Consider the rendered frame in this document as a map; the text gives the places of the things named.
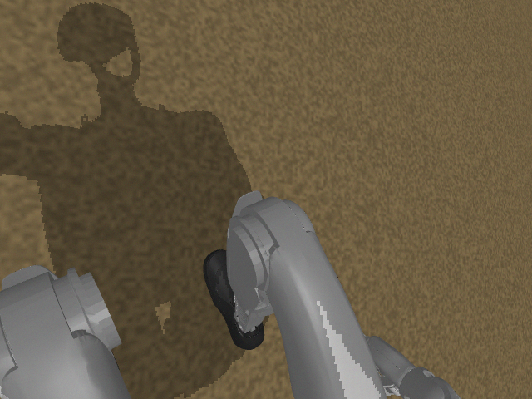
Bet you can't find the right robot arm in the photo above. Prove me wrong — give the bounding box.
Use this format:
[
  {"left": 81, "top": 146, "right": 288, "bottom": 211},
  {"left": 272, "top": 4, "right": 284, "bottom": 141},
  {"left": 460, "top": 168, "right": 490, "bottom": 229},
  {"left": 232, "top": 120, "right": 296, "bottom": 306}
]
[{"left": 399, "top": 367, "right": 461, "bottom": 399}]

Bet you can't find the right robot foot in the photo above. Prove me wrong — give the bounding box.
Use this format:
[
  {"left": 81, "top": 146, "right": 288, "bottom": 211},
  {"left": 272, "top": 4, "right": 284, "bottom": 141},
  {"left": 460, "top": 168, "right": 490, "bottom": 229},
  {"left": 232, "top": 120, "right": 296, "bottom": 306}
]
[{"left": 203, "top": 249, "right": 264, "bottom": 350}]

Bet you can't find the right robot hand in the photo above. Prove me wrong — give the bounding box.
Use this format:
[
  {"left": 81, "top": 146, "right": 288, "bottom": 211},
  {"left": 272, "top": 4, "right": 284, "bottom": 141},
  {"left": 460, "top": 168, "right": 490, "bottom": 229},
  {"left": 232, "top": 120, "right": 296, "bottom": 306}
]
[{"left": 364, "top": 334, "right": 416, "bottom": 396}]

